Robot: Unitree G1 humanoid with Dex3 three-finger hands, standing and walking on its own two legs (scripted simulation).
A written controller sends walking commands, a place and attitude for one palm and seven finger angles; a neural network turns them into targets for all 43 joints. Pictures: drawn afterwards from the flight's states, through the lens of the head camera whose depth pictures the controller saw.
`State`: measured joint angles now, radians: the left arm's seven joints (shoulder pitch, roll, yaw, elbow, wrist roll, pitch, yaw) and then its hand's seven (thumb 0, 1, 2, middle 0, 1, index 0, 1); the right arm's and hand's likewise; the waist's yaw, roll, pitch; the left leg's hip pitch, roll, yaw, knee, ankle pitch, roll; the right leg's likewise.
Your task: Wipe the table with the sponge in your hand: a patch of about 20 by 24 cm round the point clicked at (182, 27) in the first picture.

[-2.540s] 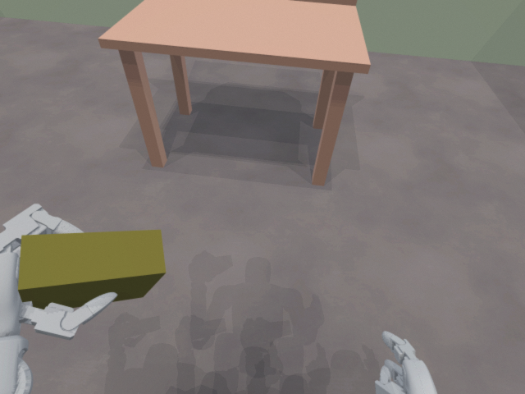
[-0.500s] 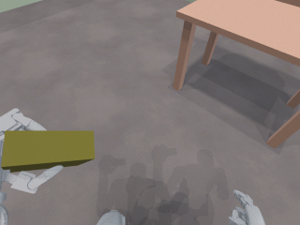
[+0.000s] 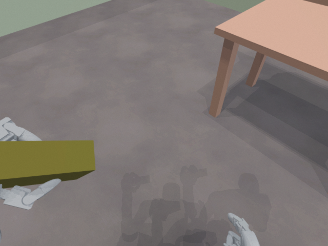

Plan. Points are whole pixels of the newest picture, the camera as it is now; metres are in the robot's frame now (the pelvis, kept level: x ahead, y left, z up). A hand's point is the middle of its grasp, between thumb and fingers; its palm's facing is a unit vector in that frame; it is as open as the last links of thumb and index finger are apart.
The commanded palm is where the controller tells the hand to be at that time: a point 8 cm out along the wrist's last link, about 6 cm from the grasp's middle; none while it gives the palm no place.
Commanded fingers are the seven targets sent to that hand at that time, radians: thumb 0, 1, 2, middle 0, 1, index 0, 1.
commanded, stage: walk to a spot facing it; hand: left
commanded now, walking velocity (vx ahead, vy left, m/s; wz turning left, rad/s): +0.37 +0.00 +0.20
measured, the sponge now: (59, 163) +0.22 +0.21 +0.16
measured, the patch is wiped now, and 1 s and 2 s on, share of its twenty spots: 0.00 0.00 0.00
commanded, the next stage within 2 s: turn to face it in 1.86 s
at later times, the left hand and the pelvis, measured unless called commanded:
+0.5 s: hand (52, 100) +0.36 +0.28 +0.18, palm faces +0.50 -0.77 -0.41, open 9.6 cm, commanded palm +0.29 +0.30 +0.19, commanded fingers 0.00 0.10 1.30 -1.20 -1.60 -1.20 -1.60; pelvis +0.15 +0.01 -0.01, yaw +4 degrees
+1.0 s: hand (96, 76) +0.47 +0.22 +0.16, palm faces +0.52 -0.75 -0.41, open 9.6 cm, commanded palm +0.40 +0.26 +0.19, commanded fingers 0.00 0.10 1.30 -1.20 -1.60 -1.20 -1.60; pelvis +0.29 -0.04 +0.00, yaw +10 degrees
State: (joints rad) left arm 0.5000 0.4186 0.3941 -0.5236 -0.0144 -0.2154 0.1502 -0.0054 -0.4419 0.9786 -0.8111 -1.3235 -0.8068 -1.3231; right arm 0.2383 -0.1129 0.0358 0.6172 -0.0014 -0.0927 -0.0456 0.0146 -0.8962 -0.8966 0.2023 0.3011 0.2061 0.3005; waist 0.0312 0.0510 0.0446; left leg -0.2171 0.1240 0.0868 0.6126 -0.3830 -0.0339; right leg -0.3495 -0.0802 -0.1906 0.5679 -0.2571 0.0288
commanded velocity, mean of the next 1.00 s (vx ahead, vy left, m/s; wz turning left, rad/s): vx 0.37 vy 0.00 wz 0.19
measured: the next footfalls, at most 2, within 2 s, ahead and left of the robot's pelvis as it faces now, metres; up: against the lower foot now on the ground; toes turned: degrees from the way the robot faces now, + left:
left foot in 0.42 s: +0.25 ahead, +0.13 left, +0.00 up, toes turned +15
right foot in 0.86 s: +0.34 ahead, -0.14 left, +0.00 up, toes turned -4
